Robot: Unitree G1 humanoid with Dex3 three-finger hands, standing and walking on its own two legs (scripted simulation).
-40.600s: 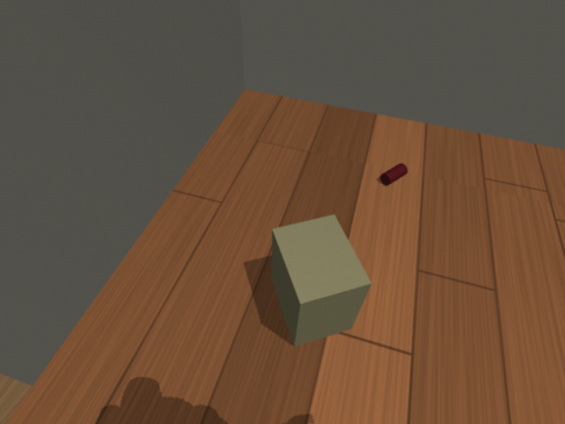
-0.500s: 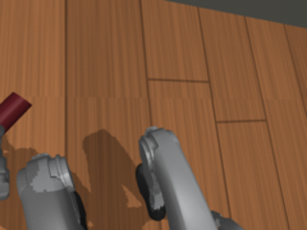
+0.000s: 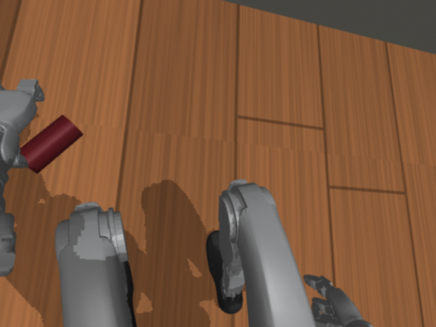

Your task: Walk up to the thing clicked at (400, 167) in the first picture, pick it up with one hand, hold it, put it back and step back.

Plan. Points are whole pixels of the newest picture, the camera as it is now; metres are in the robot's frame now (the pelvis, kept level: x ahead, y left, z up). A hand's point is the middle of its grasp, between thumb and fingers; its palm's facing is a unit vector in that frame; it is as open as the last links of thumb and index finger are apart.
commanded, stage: home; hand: left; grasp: from above
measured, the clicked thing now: (50, 143) +0.50 +0.28 -0.31
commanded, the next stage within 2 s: none
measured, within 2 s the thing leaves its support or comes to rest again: neither
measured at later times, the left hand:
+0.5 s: hand (5, 145) +0.42 +0.26 -0.05, palm faces -0.37 -0.40 -0.84, open 9.1 cm
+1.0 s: hand out of the picture +0.28 +0.21 +0.16, palm faces +0.00 -0.93 -0.37, open 7.4 cm
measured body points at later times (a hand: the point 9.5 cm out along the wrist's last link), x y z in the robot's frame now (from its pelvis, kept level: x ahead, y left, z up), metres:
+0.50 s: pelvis +0.02 +0.00 +0.07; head +0.21 +0.02 +0.48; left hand +0.43 +0.27 -0.01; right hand +0.11 -0.26 -0.06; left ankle +0.09 +0.13 -0.31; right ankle +0.11 -0.13 -0.31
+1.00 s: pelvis +0.04 +0.00 +0.26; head +0.15 +0.03 +0.70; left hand +0.27 +0.26 +0.19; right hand +0.27 -0.22 +0.17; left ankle +0.09 +0.13 -0.31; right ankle +0.11 -0.13 -0.31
